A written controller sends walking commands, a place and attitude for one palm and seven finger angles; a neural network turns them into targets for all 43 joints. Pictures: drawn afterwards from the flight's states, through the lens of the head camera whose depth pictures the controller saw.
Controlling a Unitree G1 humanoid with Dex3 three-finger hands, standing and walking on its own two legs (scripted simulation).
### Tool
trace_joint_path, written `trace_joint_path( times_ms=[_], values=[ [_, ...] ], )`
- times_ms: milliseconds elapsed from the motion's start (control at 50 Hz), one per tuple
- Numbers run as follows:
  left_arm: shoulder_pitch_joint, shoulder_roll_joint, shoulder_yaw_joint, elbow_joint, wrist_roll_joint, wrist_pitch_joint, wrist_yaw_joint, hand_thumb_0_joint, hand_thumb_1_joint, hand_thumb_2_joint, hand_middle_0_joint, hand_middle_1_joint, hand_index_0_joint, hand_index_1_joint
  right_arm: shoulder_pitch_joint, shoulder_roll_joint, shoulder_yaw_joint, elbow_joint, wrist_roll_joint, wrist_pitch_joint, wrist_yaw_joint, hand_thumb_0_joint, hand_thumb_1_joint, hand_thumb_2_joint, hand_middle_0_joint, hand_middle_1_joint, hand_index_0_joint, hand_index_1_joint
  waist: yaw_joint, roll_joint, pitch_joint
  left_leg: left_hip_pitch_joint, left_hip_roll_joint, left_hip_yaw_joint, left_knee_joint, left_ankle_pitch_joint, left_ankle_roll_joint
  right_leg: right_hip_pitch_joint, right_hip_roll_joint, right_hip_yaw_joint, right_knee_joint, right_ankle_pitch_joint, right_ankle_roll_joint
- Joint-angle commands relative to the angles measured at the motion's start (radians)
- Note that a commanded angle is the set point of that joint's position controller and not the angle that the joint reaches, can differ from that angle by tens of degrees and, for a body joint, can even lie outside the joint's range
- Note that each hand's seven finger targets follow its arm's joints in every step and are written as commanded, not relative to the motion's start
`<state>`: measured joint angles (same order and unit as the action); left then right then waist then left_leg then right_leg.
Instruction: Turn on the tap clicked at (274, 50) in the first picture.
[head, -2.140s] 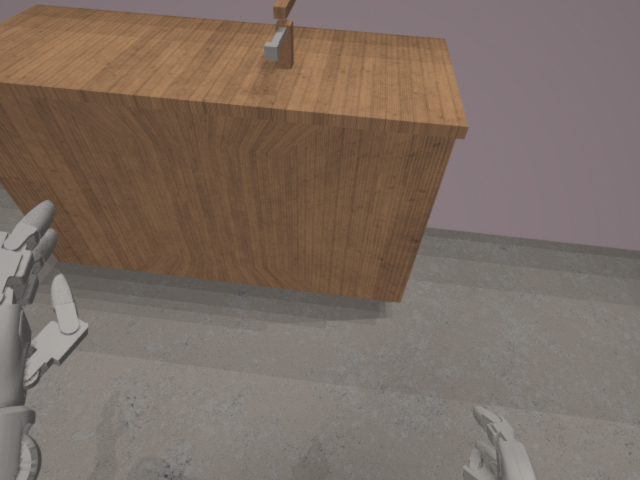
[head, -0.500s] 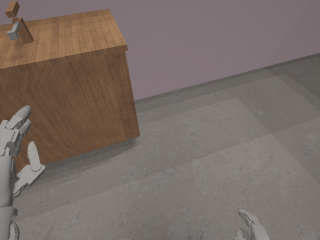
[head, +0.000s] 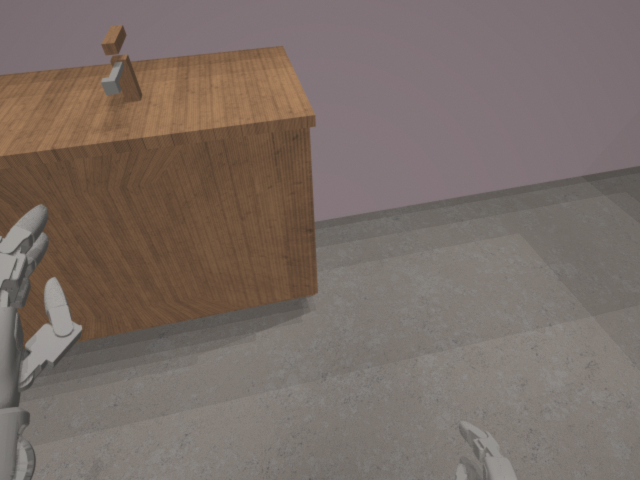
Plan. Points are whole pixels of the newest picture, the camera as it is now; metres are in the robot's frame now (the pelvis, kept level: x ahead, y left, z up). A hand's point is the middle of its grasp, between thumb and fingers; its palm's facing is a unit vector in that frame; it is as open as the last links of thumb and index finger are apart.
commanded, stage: take the last steps up to it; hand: left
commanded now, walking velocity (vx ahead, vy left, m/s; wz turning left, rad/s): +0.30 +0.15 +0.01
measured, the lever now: (111, 85) +0.83 +0.51 +0.14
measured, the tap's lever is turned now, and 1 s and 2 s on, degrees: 0 0 0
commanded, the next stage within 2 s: come to a stop and stand still in 1.52 s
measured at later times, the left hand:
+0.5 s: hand (84, 230) +0.33 +0.29 +0.18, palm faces +0.40 -0.81 -0.43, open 7.4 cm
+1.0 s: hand (116, 192) +0.44 +0.32 +0.15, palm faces +0.41 -0.80 -0.44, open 7.4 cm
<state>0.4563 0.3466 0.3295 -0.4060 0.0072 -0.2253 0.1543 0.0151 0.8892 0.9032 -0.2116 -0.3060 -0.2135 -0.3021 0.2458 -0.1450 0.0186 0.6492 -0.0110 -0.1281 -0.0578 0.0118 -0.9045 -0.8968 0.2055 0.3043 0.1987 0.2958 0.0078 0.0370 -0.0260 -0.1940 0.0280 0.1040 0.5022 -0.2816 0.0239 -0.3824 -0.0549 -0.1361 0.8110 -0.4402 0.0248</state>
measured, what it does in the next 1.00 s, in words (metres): walks ahead: right foot, then left foot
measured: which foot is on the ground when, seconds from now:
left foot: down 0.00-0.06, up 0.08-0.44, down 0.46-0.84, up 0.86-1.00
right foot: up 0.00-0.04, down 0.06-0.46, up 0.48-0.80, down 0.82-1.00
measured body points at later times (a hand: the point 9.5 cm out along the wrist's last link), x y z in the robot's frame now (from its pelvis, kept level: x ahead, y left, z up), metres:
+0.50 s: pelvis +0.11 +0.06 -0.01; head +0.14 +0.07 +0.44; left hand +0.30 +0.33 +0.21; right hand +0.27 -0.21 -0.09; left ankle +0.16 +0.17 -0.74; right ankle +0.04 -0.08 -0.72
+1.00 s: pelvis +0.22 +0.08 +0.00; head +0.24 +0.05 +0.45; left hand +0.41 +0.36 +0.18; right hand +0.37 -0.17 -0.12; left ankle +0.21 +0.22 -0.64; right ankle +0.23 -0.01 -0.74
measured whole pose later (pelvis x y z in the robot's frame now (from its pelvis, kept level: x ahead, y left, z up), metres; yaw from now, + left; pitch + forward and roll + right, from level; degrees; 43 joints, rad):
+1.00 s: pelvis +0.22 +0.08 +0.00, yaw +0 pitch +0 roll +2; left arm 0.44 0.30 0.34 -0.36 -0.01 -0.22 0.14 0.01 0.89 0.90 -0.21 -0.31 -0.22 -0.30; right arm 0.19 -0.24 -0.02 0.69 0.00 -0.05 -0.04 0.01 -0.91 -0.90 0.21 0.30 0.20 0.30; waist 0.01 0.04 0.04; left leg -0.53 0.06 0.05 1.18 -0.33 -0.02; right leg -0.25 -0.07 -0.19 0.56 -0.30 -0.05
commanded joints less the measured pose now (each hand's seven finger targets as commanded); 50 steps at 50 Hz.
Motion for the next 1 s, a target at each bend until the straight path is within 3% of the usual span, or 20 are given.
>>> trace_joint_path(
  times_ms=[0, 20, 40, 60, 80, 140, 200, 320, 400, 420, 440, 460, 480, 580, 760, 780, 820, 840, 920, 980],
  values=[
    [-0.104, 0.151, 0.094, -0.165, -0.008, -0.049, 0.007, 0.000, 0.900, 0.900, -0.200, -0.300, -0.200, -0.300, -0.102, -0.173, -0.061, -0.123, 0.003, -0.029, -0.013, 0.000, -0.900, -0.900, 0.200, 0.300, 0.200, 0.300, 0.000, 0.076, 0.003, -0.181, 0.176, -0.128, -0.075, -0.128, 0.098, 0.243, 0.015, -0.035, -0.319, 0.103, -0.007],
    [-0.112, 0.157, 0.097, -0.154, -0.004, -0.047, 0.008, 0.000, 0.900, 0.900, -0.200, -0.300, -0.200, -0.300, -0.100, -0.163, -0.064, -0.123, 0.006, -0.021, -0.011, 0.000, -0.900, -0.900, 0.200, 0.300, 0.200, 0.300, 0.002, -0.038, -0.035, -0.252, 0.123, -0.071, 0.107, -0.111, 0.073, 0.346, -0.056, 0.078, -0.399, 0.097, -0.045],
    [-0.088, 0.184, 0.113, -0.115, -0.001, -0.039, 0.008, 0.000, 0.900, 0.900, -0.200, -0.300, -0.200, -0.300, -0.098, -0.142, -0.068, -0.132, 0.011, -0.009, -0.004, 0.000, -0.900, -0.900, 0.200, 0.300, 0.200, 0.300, 0.003, -0.322, -0.067, -0.428, 0.012, 0.009, 0.413, -0.148, 0.028, 0.446, -0.272, 0.469, -0.502, 0.046, -0.150],
    [-0.118, 0.213, 0.135, -0.119, -0.019, -0.043, 0.008, 0.000, 0.900, 0.900, -0.200, -0.300, -0.200, -0.300, -0.150, -0.159, -0.066, -0.152, 0.009, -0.008, 0.002, 0.000, -0.900, -0.900, 0.200, 0.300, 0.200, 0.300, 0.014, -0.388, -0.033, -0.583, -0.020, -0.061, 0.652, -0.230, -0.010, 0.469, -0.428, 0.717, -0.573, 0.113, -0.216],
    [-0.165, 0.200, 0.133, -0.136, -0.021, -0.054, 0.004, 0.000, 0.900, 0.900, -0.200, -0.300, -0.200, -0.300, -0.131, -0.170, -0.075, -0.136, 0.006, -0.008, 0.008, 0.000, -0.900, -0.900, 0.200, 0.300, 0.200, 0.300, -0.005, -0.279, -0.030, -0.565, 0.027, -0.158, 0.729, -0.149, -0.024, 0.406, -0.430, 0.662, -0.577, 0.055, -0.213],
    [-0.076, 0.208, 0.154, -0.173, -0.024, -0.084, -0.011, 0.000, 0.900, 0.900, -0.200, -0.300, -0.200, -0.300, -0.143, -0.160, -0.066, -0.122, 0.011, 0.023, 0.014, 0.000, -0.900, -0.900, 0.200, 0.300, 0.200, 0.300, -0.007, -0.124, -0.013, -0.538, 0.068, -0.139, 0.745, -0.032, -0.047, 0.321, -0.327, 0.408, -0.529, 0.235, -0.181],
    [-0.069, 0.209, 0.155, -0.242, -0.018, -0.114, -0.005, 0.000, 0.900, 0.900, -0.200, -0.300, -0.200, -0.300, -0.157, -0.152, -0.058, -0.132, 0.008, 0.030, 0.017, 0.000, -0.900, -0.900, 0.200, 0.300, 0.200, 0.300, -0.014, -0.156, -0.002, -0.495, 0.087, -0.092, 0.604, 0.023, -0.050, 0.288, -0.280, 0.216, -0.522, 0.426, -0.157],
    [-0.016, 0.217, 0.186, -0.357, -0.021, -0.107, 0.026, 0.000, 0.900, 0.900, -0.200, -0.300, -0.200, -0.300, -0.131, -0.134, -0.080, -0.182, 0.003, 0.000, 0.012, 0.000, -0.900, -0.900, 0.200, 0.300, 0.200, 0.300, 0.025, -0.179, -0.070, -0.225, 0.027, 0.071, 0.161, 0.030, -0.026, 0.304, -0.250, 0.168, -0.443, 0.524, -0.155],
    [-0.008, 0.191, 0.187, -0.324, -0.025, -0.104, 0.036, 0.000, 0.900, 0.900, -0.200, -0.300, -0.200, -0.300, -0.080, -0.153, -0.097, -0.183, 0.008, -0.004, -0.008, 0.000, -0.900, -0.900, 0.200, 0.300, 0.200, 0.300, -0.015, -0.096, -0.117, 0.032, -0.008, 0.114, -0.055, 0.132, -0.019, 0.240, -0.163, 0.081, -0.230, 0.435, -0.089],
    [-0.020, 0.186, 0.183, -0.330, -0.028, -0.110, 0.035, 0.000, 0.900, 0.900, -0.200, -0.300, -0.200, -0.300, -0.066, -0.175, -0.109, -0.185, 0.015, -0.001, -0.014, 0.000, -0.900, -0.900, 0.200, 0.300, 0.200, 0.300, -0.034, 0.035, -0.151, 0.160, 0.044, 0.028, -0.088, 0.150, 0.010, 0.148, -0.123, 0.053, -0.047, 0.413, -0.056],
    [0.010, 0.157, 0.166, -0.314, -0.032, -0.110, 0.028, 0.000, 0.900, 0.900, -0.200, -0.300, -0.200, -0.300, -0.078, -0.204, -0.121, -0.189, 0.019, 0.001, -0.011, 0.000, -0.900, -0.900, 0.200, 0.300, 0.200, 0.300, -0.027, 0.266, -0.158, 0.294, 0.256, -0.261, -0.105, 0.303, 0.100, -0.084, -0.019, -0.016, 0.187, 0.019, -0.003],
    [-0.021, 0.183, 0.166, -0.323, -0.022, -0.119, 0.029, 0.000, 0.900, 0.900, -0.200, -0.300, -0.200, -0.300, -0.076, -0.189, -0.109, -0.199, 0.020, 0.000, -0.003, 0.000, -0.900, -0.900, 0.200, 0.300, 0.200, 0.300, -0.020, 0.247, -0.145, 0.283, 0.370, -0.446, -0.156, 0.425, 0.188, -0.193, 0.023, 0.039, 0.371, -0.225, -0.010],
    [-0.013, 0.222, 0.190, -0.245, -0.019, -0.112, 0.026, 0.000, 0.900, 0.900, -0.200, -0.300, -0.200, -0.300, -0.086, -0.179, -0.097, -0.174, 0.011, -0.002, -0.005, 0.000, -0.900, -0.900, 0.200, 0.300, 0.200, 0.300, -0.028, 0.209, -0.111, 0.223, 0.391, -0.459, -0.179, 0.354, 0.223, -0.253, -0.012, 0.077, 0.458, -0.198, -0.014],
    [-0.014, 0.167, 0.138, -0.388, -0.024, -0.097, 0.008, 0.000, 0.900, 0.900, -0.200, -0.300, -0.200, -0.300, -0.103, -0.164, -0.090, -0.153, 0.026, -0.019, 0.011, 0.000, -0.900, -0.900, 0.200, 0.300, 0.200, 0.300, -0.008, 0.188, -0.047, 0.056, 0.260, -0.175, -0.189, 0.209, 0.171, -0.222, -0.060, 0.044, 0.306, -0.002, 0.003],
    [-0.016, 0.190, 0.174, -0.210, -0.032, -0.038, 0.010, 0.000, 0.900, 0.900, -0.200, -0.300, -0.200, -0.300, -0.114, -0.158, -0.066, -0.140, 0.016, -0.010, -0.018, 0.000, -0.900, -0.900, 0.200, 0.300, 0.200, 0.300, 0.002, 0.038, -0.088, -0.071, 0.224, -0.070, -0.041, 0.099, 0.095, 0.206, 0.009, -0.059, -0.283, 0.144, -0.002],
    [-0.039, 0.182, 0.163, -0.184, -0.025, -0.034, 0.007, 0.000, 0.900, 0.900, -0.200, -0.300, -0.200, -0.300, -0.113, -0.158, -0.068, -0.136, 0.017, -0.002, -0.017, 0.000, -0.900, -0.900, 0.200, 0.300, 0.200, 0.300, 0.005, -0.033, -0.098, -0.140, 0.182, -0.032, 0.095, 0.067, 0.073, 0.296, -0.033, 0.011, -0.362, 0.174, -0.028],
    [-0.069, 0.221, 0.184, -0.135, -0.021, -0.031, 0.007, 0.000, 0.900, 0.900, -0.200, -0.300, -0.200, -0.300, -0.145, -0.143, -0.069, -0.162, 0.017, 0.006, -0.004, 0.000, -0.900, -0.900, 0.200, 0.300, 0.200, 0.300, 0.016, -0.398, -0.080, -0.517, -0.012, 0.007, 0.608, -0.263, -0.008, 0.453, -0.414, 0.692, -0.539, 0.212, -0.220],
    [-0.118, 0.186, 0.157, -0.118, -0.030, -0.035, 0.002, 0.000, 0.900, 0.900, -0.200, -0.300, -0.200, -0.300, -0.149, -0.165, -0.073, -0.154, 0.013, 0.005, 0.005, 0.000, -0.900, -0.900, 0.200, 0.300, 0.200, 0.300, 0.005, -0.294, -0.046, -0.534, 0.023, -0.121, 0.723, -0.207, -0.022, 0.386, -0.444, 0.700, -0.568, 0.124, -0.229],
    [-0.086, 0.182, 0.126, -0.173, -0.014, -0.081, -0.008, 0.000, 0.900, 0.900, -0.200, -0.300, -0.200, -0.300, -0.139, -0.153, -0.053, -0.120, 0.009, 0.037, 0.017, 0.000, -0.900, -0.900, 0.200, 0.300, 0.200, 0.300, -0.008, -0.131, -0.010, -0.521, 0.080, -0.113, 0.756, -0.029, -0.051, 0.283, -0.309, 0.288, -0.518, 0.336, -0.170],
    [-0.125, 0.208, 0.133, -0.290, -0.012, -0.106, 0.003, 0.000, 0.900, 0.900, -0.200, -0.300, -0.200, -0.300, -0.145, -0.158, -0.062, -0.141, 0.007, 0.029, 0.012, 0.000, -0.900, -0.900, 0.200, 0.300, 0.200, 0.300, -0.018, -0.155, -0.018, -0.419, 0.096, -0.068, 0.523, 0.015, -0.047, 0.248, -0.272, 0.146, -0.505, 0.471, -0.150]
  ],
)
